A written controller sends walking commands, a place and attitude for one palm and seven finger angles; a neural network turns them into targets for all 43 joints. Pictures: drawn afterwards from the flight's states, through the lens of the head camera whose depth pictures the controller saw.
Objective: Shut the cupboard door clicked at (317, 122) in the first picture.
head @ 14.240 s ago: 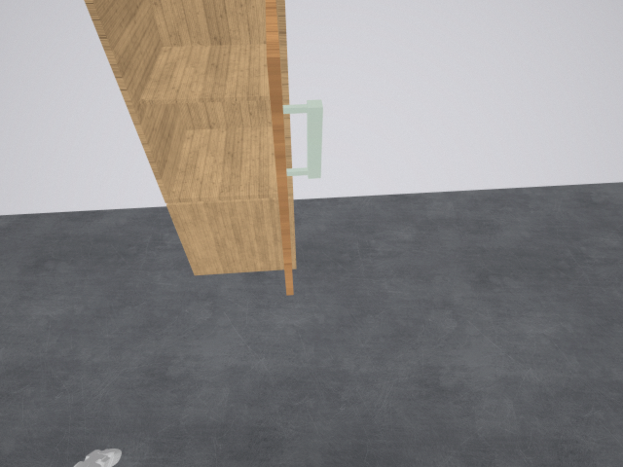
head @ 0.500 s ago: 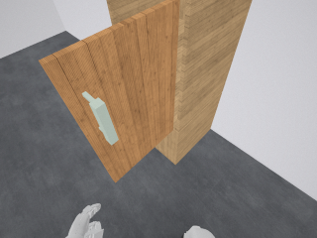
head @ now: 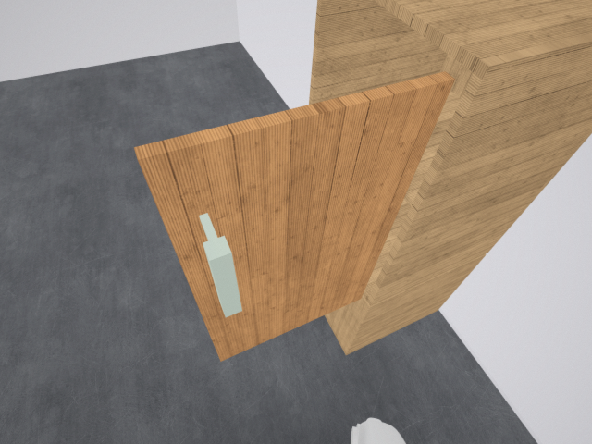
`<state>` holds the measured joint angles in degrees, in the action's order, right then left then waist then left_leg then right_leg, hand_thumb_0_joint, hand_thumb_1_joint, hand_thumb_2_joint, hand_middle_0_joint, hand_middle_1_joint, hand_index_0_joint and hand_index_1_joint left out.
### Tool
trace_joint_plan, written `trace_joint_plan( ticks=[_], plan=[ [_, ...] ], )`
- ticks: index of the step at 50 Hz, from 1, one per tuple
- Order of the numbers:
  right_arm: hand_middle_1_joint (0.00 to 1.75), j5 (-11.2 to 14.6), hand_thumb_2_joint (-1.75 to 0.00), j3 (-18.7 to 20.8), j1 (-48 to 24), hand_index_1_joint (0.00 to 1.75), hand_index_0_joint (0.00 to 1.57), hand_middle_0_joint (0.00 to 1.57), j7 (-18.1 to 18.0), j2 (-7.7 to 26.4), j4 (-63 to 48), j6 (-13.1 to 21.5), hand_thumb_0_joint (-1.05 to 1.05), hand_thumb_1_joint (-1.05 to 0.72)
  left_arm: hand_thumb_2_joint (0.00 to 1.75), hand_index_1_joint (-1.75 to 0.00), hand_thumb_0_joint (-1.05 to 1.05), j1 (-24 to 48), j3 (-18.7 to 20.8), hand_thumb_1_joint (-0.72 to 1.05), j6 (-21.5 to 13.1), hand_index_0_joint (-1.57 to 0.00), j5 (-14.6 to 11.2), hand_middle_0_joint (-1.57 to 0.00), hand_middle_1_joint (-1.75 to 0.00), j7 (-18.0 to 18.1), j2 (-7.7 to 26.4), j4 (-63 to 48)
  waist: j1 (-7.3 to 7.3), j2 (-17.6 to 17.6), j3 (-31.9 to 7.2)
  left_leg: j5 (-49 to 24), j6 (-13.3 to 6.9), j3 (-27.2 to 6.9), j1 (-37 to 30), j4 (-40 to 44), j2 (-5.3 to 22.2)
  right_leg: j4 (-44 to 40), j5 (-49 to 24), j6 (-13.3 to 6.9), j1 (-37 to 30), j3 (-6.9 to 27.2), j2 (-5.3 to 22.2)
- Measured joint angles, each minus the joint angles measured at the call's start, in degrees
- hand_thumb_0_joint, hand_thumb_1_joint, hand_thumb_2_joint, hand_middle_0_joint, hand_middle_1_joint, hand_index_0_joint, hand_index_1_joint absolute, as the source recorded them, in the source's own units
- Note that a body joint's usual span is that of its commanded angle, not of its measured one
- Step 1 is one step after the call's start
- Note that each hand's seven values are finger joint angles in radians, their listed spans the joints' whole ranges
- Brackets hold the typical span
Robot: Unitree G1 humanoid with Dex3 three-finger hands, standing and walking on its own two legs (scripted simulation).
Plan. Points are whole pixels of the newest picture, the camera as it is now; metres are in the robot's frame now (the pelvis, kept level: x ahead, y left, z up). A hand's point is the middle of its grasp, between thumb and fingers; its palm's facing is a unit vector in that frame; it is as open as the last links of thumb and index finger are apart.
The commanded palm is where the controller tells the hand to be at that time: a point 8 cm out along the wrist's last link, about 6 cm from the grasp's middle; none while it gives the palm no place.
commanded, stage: shuffle to correct the standing spot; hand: left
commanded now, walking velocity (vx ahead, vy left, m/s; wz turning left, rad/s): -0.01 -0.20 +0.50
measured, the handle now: (219, 267) +0.30 +0.13 +0.08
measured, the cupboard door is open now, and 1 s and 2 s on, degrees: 90 90 90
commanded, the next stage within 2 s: come to a stop and stand still in 0.84 s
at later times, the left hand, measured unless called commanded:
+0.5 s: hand out of the picture +0.07 +0.04 -0.18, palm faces +0.27 -0.94 -0.19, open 7.4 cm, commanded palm none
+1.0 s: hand out of the picture -0.03 -0.09 -0.16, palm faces +0.40 -0.86 -0.31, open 7.4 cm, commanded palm none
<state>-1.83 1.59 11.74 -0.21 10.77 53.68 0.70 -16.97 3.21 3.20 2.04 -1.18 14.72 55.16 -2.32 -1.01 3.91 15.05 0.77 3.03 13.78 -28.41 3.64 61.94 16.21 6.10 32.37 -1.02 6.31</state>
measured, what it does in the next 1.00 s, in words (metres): steps to the right, turning left: right foot, then left foot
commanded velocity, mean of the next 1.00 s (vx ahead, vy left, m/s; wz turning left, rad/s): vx -0.07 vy -0.13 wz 0.35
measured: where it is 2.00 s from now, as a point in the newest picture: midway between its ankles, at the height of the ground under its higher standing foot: outside the picture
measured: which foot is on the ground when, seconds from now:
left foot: down 0.00-0.14, up 0.16-0.52, down 0.54-0.88, up 0.90-1.00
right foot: up 0.00-0.14, down 0.16-0.54, up 0.56-0.86, down 0.88-1.00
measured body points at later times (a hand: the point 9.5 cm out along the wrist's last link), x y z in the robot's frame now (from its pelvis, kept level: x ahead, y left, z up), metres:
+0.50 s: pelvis +0.03 -0.15 -0.01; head +0.07 -0.13 +0.43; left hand +0.05 +0.09 -0.16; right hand +0.18 -0.37 -0.15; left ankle -0.02 -0.07 -0.72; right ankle +0.08 -0.19 -0.74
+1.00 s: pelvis +0.01 -0.30 -0.01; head +0.07 -0.31 +0.43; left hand -0.06 -0.04 -0.14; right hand +0.20 -0.53 -0.16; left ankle -0.06 -0.17 -0.66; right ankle +0.08 -0.41 -0.74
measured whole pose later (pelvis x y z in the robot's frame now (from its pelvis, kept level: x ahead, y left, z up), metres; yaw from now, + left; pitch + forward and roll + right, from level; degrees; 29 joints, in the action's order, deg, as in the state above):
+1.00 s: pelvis +0.01 -0.30 -0.01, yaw +25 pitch +0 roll +1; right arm -0.8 6.6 8.3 -1.2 16.8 54.9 -4.6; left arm -13.1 2.5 2.1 1.8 0.9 12.0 53.2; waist 0.1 3.0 7.1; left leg 30.9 2.6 -3.6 29.7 -66.0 0.6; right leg 35.0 16.8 0.6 17.7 -3.8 4.2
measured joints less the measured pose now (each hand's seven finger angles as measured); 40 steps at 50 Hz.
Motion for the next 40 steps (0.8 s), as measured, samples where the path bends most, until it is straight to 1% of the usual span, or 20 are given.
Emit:
trace_joint_plan(
  ticks=[3,5,7,8,9,11,13,15,17,19,23,26,27,28,29,31,33,34,36,40],
  plan=[
    [0.30,-0.3,-0.90,0.6,0.6,0.30,0.20,0.21,0.4,0.3,0.5,-0.9,0.00,-0.90,0.90,-0.30,0.00,1.2,0.1,0.91,0.2,-0.19,-0.4,-0.20,-0.30,0.1,-0.3,-0.8,0.95,1.1,0.7,-0.1,1.8,-2.1,-0.2,0.5,0.9,-8.7,1.6,0.4,-2.2,0.0,-0.2],
    [0.30,-0.4,-0.90,1.3,0.7,0.30,0.20,0.21,0.5,1.0,0.6,-1.6,0.01,-0.90,0.90,-0.30,0.00,2.1,0.1,0.91,-0.1,-0.19,-0.7,-0.20,-0.30,0.0,-0.6,-1.6,1.75,2.1,1.1,0.8,3.3,-3.6,0.6,-0.8,1.7,-15.6,1.9,0.2,-4.9,-0.7,-1.1],
    [0.30,-0.4,-0.90,2.1,1.0,0.30,0.20,0.21,0.5,1.9,0.6,-2.4,0.01,-0.90,0.90,-0.30,0.00,2.3,0.0,0.91,-1.2,-0.19,-0.8,-0.20,-0.30,-0.2,-0.6,-2.7,2.31,2.8,1.1,2.7,4.8,-5.1,2.1,-4.1,2.2,-25.0,-1.2,-0.2,-9.1,-2.0,-2.1],
    [0.30,-0.3,-0.90,2.5,1.1,0.30,0.20,0.21,0.5,2.6,0.7,-2.7,0.01,-0.90,0.90,-0.30,0.00,2.5,0.0,0.91,-2.0,-0.19,-0.5,-0.20,-0.30,-0.1,-0.8,-3.2,2.37,3.1,1.1,5.0,4.1,-5.7,3.8,-7.7,2.3,-26.9,-3.2,-1.7,-10.0,-2.9,-2.3],
    [0.30,-0.1,-0.90,3.1,0.7,0.30,0.20,0.21,0.3,3.5,0.8,-3.1,0.01,-0.90,0.90,-0.30,0.00,3.2,-0.2,0.91,-2.3,-0.19,-0.2,-0.20,-0.30,0.2,-1.5,-3.4,2.64,4.2,1.7,10.6,3.1,-6.8,6.1,-13.7,2.1,-25.2,-2.5,-3.8,-9.5,-4.1,-2.6],
    [0.30,0.3,-0.90,4.0,0.1,0.30,0.20,0.21,-0.3,4.7,1.3,-4.0,0.01,-0.90,0.90,-0.30,0.00,4.3,-0.7,0.91,-2.4,-0.19,0.2,-0.20,-0.30,0.7,-2.8,-4.3,2.56,4.7,2.3,17.6,1.6,-6.6,10.9,-28.1,0.0,-23.6,-0.3,-6.8,-9.7,-5.7,-2.3],
    [0.30,0.4,-0.90,4.3,-0.3,0.30,0.20,0.21,-0.2,5.3,1.6,-4.3,0.01,-0.91,0.90,-0.30,0.00,4.8,-1.1,0.91,-2.1,-0.20,0.3,-0.20,-0.30,1.2,-3.9,-5.1,2.53,4.4,2.4,16.7,1.1,-4.5,14.2,-39.3,-1.2,-25.3,-0.2,-8.2,-11.3,-7.2,-2.3],
    [0.29,0.4,-0.90,4.4,-0.5,0.30,0.20,0.20,0.1,5.3,1.5,-4.4,0.01,-0.91,0.90,-0.30,0.00,5.2,-1.6,0.91,-2.1,-0.20,0.3,-0.20,-0.30,1.8,-4.8,-5.4,2.86,3.9,2.0,14.6,1.2,-2.1,15.5,-43.8,-1.8,-27.5,-1.0,-9.0,-12.9,-9.1,-2.4],
    [0.29,0.3,-0.90,4.2,-0.7,0.30,0.19,0.20,0.3,4.7,1.2,-4.5,0.01,-0.91,0.90,-0.30,0.00,5.6,-1.9,0.90,-2.1,-0.20,0.4,-0.20,-0.30,2.3,-5.5,-5.6,3.09,3.0,1.5,13.9,1.4,0.1,15.0,-42.6,-2.2,-29.3,-1.5,-9.8,-14.1,-10.9,-2.5],
    [0.29,0.3,-0.90,3.8,-1.0,0.30,0.19,0.20,0.4,3.8,0.9,-4.5,0.01,-0.91,0.90,-0.30,0.00,5.9,-2.2,0.90,-2.1,-0.20,0.5,-0.20,-0.30,2.5,-5.8,-5.9,3.01,2.0,1.1,14.2,1.4,1.8,13.2,-37.8,-2.4,-30.5,-1.7,-10.7,-14.8,-12.7,-2.8],
    [0.29,0.4,-0.90,2.8,-2.0,0.30,0.19,0.20,0.4,1.3,0.2,-4.1,0.01,-0.91,0.90,-0.30,0.00,6.5,-2.1,0.91,-1.9,-0.20,0.6,-0.20,-0.30,2.5,-5.4,-6.2,2.11,0.2,0.9,15.4,0.9,3.8,7.9,-24.3,-1.9,-30.7,-1.5,-12.2,-14.9,-15.9,-3.9],
    [0.29,0.6,-0.90,2.0,-2.5,0.30,0.19,0.20,0.3,-0.4,-0.7,-3.2,0.01,-0.91,0.90,-0.30,0.00,6.1,-1.8,0.91,-1.4,-0.20,0.1,-0.20,-0.30,2.2,-4.4,-5.7,2.00,-0.8,0.9,9.7,0.0,4.9,2.4,-11.0,-1.2,-28.2,-0.1,-13.0,-13.9,-18.3,-4.4],
    [0.29,0.4,-0.90,1.8,-2.6,0.30,0.19,0.20,0.2,-1.0,-0.9,-2.8,0.01,-0.91,0.90,-0.30,0.00,5.8,-1.5,0.91,-1.2,-0.20,-0.1,-0.20,-0.30,2.0,-3.9,-5.5,2.11,-1.6,1.0,6.8,-1.2,5.1,1.2,-8.2,-1.4,-26.0,1.0,-12.6,-13.1,-18.7,-3.8],
    [0.29,0.3,-0.90,1.6,-2.7,0.30,0.19,0.20,0.1,-1.6,-1.0,-2.6,0.01,-0.91,0.90,-0.30,0.00,5.5,-1.2,0.91,-0.6,-0.20,-0.3,-0.20,-0.30,1.8,-3.4,-5.0,2.03,-2.7,1.3,6.1,-2.1,5.2,1.3,-8.5,-1.9,-22.1,4.0,-10.0,-11.7,-17.5,-3.1],
    [0.29,0.2,-0.90,1.3,-2.5,0.30,0.19,0.20,0.0,-1.9,-1.1,-2.3,0.00,-0.91,0.90,-0.30,0.00,5.2,-1.1,0.91,0.2,-0.20,-0.2,-0.20,-0.30,1.8,-3.2,-4.5,2.27,-2.7,1.4,6.1,-2.6,4.8,1.4,-9.0,-1.8,-16.6,7.9,-7.6,-9.7,-14.9,-3.4],
    [0.29,0.1,-0.90,0.8,-1.7,0.30,0.20,0.21,-0.5,-2.0,-1.0,-1.9,0.00,-0.91,0.90,-0.30,0.00,4.8,-0.9,0.91,1.6,-0.20,-0.1,-0.20,-0.30,1.5,-2.8,-3.6,2.96,-1.9,1.5,5.6,-2.4,3.3,1.1,-8.3,-1.1,-5.6,10.8,-4.8,-6.1,-8.8,-4.7],
    [0.30,0.0,-0.90,0.5,-0.9,0.30,0.20,0.21,-0.9,-1.7,-0.3,-1.8,0.00,-0.90,0.90,-0.30,0.00,4.7,-0.3,0.91,2.1,-0.20,-0.2,-0.20,-0.30,1.2,-2.2,-3.3,2.83,-1.0,1.7,3.7,-1.5,1.9,0.4,-5.7,-0.4,1.6,8.8,-3.1,-3.6,-4.2,-4.8],
    [0.30,0.0,-0.90,0.5,-0.5,0.30,0.20,0.21,-0.9,-1.5,0.2,-1.9,0.00,-0.90,0.90,-0.30,0.00,4.7,-0.1,0.91,2.0,-0.20,-0.3,-0.20,-0.30,1.0,-1.9,-3.3,2.56,-0.7,1.7,2.6,-1.0,1.4,0.1,-4.2,0.0,3.2,7.5,-2.5,-3.1,-2.4,-4.5],
    [0.30,-0.1,-0.90,0.6,-0.2,0.30,0.20,0.21,-0.9,-0.9,1.0,-2.2,0.00,-0.90,0.90,-0.30,0.00,4.6,0.4,0.91,1.8,-0.20,-0.6,-0.20,-0.30,0.9,-1.3,-3.4,2.06,0.2,1.8,0.6,-0.1,0.3,-0.1,-1.9,0.9,2.2,6.2,-1.8,-3.5,-0.1,-3.5],
    [0.30,-0.3,-0.90,1.6,-0.3,0.30,0.20,0.21,-0.4,0.6,1.3,-2.9,0.01,-0.90,0.90,-0.30,0.00,4.3,0.8,0.91,1.4,-0.19,-0.9,-0.20,-0.30,1.1,-0.3,-3.3,2.16,2.2,2.2,-1.8,2.0,-2.1,1.3,-0.1,3.1,-10.3,8.0,-1.3,-8.5,0.8,-2.1]
  ],
)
